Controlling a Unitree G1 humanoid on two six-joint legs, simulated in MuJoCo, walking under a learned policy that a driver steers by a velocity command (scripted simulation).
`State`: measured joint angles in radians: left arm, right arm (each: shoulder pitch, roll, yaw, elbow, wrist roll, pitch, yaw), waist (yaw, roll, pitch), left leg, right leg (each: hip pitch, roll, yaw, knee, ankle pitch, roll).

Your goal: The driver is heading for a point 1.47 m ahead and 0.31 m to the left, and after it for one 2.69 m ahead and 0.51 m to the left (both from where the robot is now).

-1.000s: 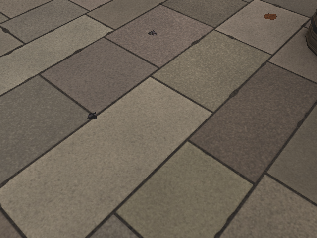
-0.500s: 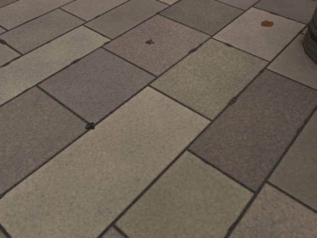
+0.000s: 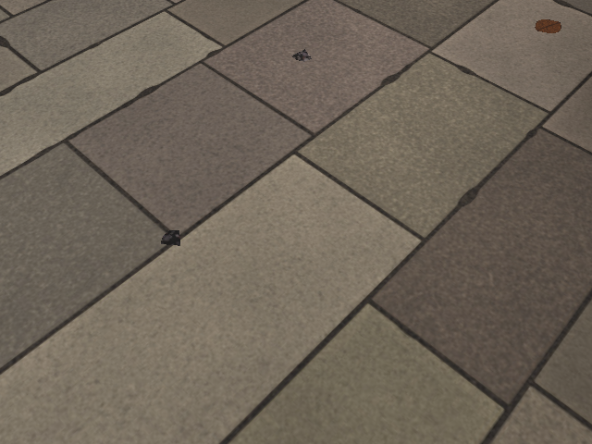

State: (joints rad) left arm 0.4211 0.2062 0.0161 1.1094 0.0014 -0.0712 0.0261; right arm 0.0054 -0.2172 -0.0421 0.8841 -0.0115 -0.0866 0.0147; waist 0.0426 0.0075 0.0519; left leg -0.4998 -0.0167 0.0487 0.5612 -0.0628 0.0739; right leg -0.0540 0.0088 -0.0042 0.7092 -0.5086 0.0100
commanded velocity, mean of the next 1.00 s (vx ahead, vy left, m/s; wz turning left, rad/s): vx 0.03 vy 0.00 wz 0.00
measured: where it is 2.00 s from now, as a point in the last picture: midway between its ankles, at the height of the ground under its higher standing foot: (313, 384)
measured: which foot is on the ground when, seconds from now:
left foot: down 0.00-1.00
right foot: up 0.00-0.26, down 0.28-1.00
